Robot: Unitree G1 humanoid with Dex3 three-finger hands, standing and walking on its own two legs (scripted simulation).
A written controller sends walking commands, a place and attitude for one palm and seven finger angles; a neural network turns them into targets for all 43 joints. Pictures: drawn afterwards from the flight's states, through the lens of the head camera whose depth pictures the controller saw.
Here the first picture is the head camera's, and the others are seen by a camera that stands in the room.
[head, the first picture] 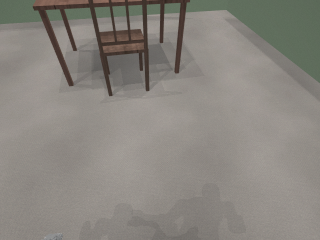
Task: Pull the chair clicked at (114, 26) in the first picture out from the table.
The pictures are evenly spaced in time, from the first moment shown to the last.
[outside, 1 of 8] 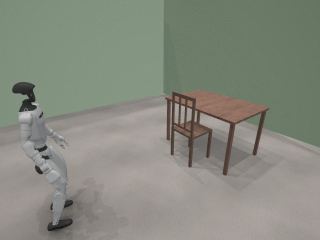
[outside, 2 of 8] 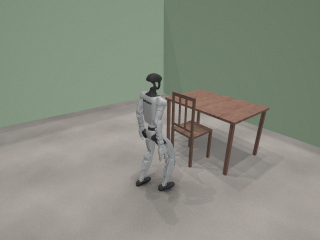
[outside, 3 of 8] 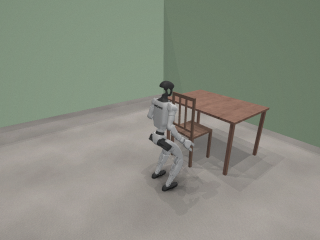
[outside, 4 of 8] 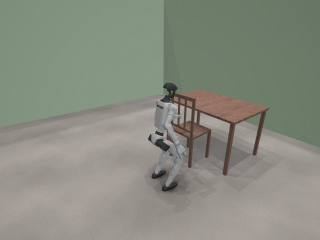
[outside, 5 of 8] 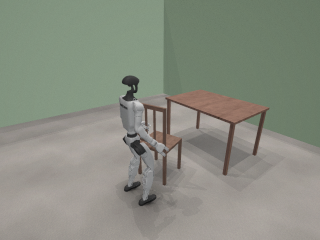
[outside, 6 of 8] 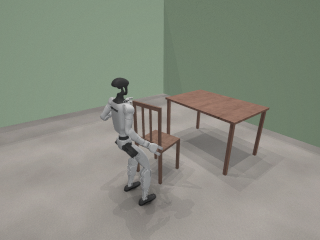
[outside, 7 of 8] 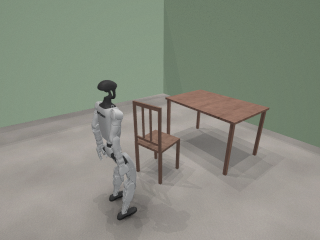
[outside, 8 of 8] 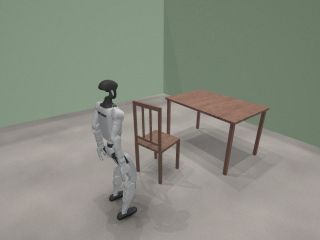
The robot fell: no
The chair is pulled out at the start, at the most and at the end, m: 0.00 0.56 0.56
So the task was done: yes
